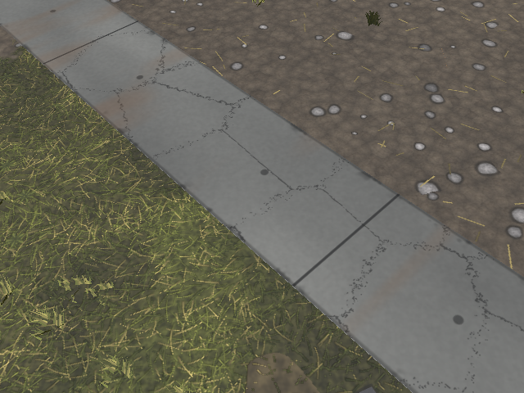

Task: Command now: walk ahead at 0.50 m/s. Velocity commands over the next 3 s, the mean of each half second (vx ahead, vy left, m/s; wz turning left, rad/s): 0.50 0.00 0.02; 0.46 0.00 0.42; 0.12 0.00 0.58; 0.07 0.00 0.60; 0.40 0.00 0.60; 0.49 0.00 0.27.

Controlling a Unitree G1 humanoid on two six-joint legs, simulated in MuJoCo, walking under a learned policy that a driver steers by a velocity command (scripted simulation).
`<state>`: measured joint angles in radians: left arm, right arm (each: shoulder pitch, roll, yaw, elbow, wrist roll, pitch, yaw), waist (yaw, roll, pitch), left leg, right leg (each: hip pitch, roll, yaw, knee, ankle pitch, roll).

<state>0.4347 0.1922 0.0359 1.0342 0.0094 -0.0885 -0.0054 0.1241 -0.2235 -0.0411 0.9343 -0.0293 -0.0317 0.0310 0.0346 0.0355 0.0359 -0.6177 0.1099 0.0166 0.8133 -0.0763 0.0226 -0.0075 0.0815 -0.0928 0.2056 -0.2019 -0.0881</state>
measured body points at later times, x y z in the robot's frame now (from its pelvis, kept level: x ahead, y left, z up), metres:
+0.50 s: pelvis +0.27 +0.06 +0.00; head +0.28 +0.07 +0.45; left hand +0.37 +0.31 -0.14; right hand +0.23 -0.19 -0.14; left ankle +0.24 +0.11 -0.75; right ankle +0.36 -0.10 -0.68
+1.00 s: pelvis +0.52 +0.02 +0.00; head +0.56 +0.01 +0.45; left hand +0.51 +0.29 -0.13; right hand +0.68 -0.22 -0.14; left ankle +0.52 +0.16 -0.67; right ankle +0.55 -0.06 -0.75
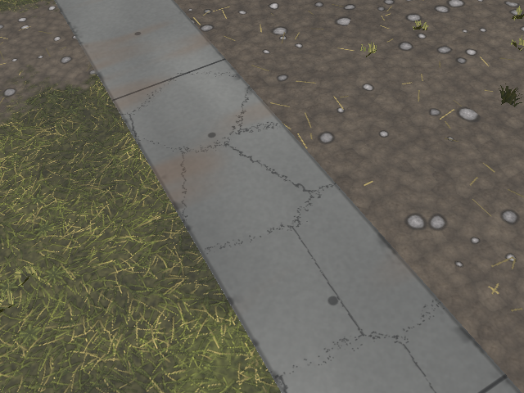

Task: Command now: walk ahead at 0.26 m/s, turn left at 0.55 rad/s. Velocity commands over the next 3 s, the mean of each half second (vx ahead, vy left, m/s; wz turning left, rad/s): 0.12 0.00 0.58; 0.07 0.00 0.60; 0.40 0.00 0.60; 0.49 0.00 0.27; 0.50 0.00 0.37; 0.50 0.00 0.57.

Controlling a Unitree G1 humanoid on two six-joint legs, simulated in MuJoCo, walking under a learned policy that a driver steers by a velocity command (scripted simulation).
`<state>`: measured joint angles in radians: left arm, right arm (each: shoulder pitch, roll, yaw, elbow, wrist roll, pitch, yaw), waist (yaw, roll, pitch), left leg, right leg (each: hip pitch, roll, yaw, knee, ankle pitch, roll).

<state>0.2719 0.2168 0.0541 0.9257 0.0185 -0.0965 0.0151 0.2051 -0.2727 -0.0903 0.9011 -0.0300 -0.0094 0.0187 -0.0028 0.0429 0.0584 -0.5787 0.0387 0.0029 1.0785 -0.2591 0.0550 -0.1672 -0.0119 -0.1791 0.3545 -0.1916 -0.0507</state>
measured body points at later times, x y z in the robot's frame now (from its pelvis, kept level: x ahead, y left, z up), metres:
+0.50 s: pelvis +0.10 +0.03 -0.01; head +0.14 +0.06 +0.44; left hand +0.15 +0.32 -0.14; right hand +0.27 -0.21 -0.12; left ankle +0.16 +0.10 -0.75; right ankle +0.16 -0.13 -0.68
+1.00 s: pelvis +0.14 -0.01 +0.00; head +0.16 -0.02 +0.45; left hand +0.07 +0.28 -0.09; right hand +0.38 -0.19 -0.13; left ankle +0.05 +0.10 -0.66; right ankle +0.16 -0.10 -0.75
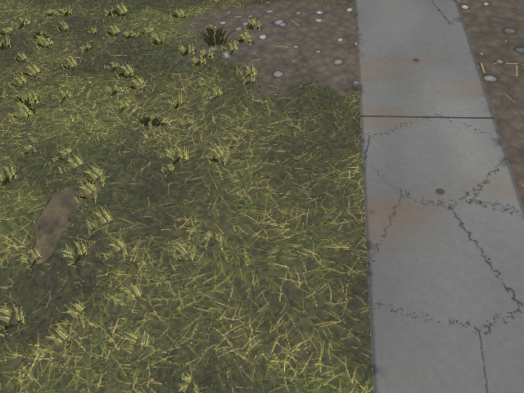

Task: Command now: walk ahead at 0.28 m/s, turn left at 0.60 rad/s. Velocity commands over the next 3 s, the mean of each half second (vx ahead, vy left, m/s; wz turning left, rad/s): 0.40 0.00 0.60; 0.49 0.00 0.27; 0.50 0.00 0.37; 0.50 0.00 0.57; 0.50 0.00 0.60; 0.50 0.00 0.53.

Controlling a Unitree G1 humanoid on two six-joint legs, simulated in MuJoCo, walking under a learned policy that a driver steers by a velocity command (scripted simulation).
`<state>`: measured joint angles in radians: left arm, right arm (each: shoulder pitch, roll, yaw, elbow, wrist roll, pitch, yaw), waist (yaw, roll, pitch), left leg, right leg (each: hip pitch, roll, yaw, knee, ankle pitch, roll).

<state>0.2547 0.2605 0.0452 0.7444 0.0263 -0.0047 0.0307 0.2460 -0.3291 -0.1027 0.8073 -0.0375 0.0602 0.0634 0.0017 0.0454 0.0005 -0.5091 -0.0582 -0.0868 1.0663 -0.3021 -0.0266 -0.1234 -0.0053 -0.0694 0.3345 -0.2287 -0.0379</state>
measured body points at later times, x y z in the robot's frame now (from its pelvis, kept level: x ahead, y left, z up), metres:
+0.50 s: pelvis +0.17 +0.10 -0.01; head +0.19 +0.13 +0.44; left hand +0.19 +0.39 -0.13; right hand +0.33 -0.13 -0.12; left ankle +0.12 +0.15 -0.75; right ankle +0.23 -0.05 -0.67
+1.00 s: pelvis +0.47 +0.18 -0.01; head +0.49 +0.18 +0.44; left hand +0.41 +0.45 -0.13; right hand +0.64 -0.03 -0.14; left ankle +0.37 +0.27 -0.66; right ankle +0.51 +0.13 -0.75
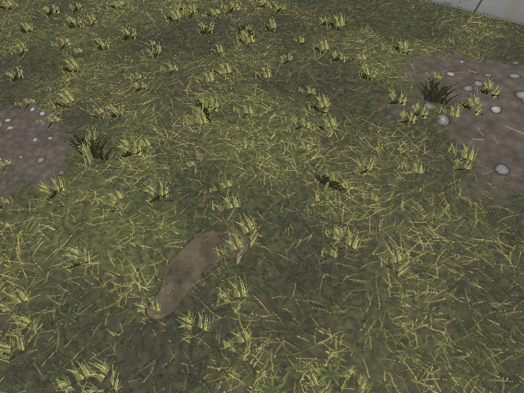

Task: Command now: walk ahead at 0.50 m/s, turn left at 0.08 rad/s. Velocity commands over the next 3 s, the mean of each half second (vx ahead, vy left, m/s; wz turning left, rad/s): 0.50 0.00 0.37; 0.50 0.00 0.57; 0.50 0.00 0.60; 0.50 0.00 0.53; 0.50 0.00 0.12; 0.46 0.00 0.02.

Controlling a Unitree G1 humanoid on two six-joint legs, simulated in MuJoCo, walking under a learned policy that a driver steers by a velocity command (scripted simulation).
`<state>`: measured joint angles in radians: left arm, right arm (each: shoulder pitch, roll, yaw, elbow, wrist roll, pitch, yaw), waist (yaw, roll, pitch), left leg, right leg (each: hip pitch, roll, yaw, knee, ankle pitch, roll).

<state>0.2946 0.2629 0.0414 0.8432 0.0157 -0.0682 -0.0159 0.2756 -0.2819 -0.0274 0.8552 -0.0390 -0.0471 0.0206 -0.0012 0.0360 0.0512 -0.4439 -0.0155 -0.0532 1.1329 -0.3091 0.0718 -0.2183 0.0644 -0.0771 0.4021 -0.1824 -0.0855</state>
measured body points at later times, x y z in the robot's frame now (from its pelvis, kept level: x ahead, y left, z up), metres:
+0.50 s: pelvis +0.28 +0.07 +0.00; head +0.32 +0.08 +0.44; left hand +0.31 +0.34 -0.14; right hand +0.43 -0.19 -0.13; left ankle +0.31 +0.12 -0.74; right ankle +0.24 -0.08 -0.65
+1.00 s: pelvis +0.58 +0.10 -0.01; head +0.61 +0.10 +0.44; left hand +0.60 +0.40 -0.10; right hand +0.73 -0.15 -0.14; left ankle +0.42 +0.14 -0.65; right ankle +0.67 +0.04 -0.74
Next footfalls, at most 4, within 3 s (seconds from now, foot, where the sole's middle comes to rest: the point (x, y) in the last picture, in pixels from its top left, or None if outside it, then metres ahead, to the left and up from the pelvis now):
0.34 left None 0.35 0.12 -0.78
0.88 right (263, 311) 0.70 0.05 -0.78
1.40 left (149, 281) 0.80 0.38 -0.78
1.94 right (117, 197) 1.12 0.54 -0.78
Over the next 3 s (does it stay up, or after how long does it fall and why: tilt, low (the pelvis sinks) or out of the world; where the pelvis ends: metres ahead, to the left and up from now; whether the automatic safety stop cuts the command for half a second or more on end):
stays up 1.21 0.94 -0.02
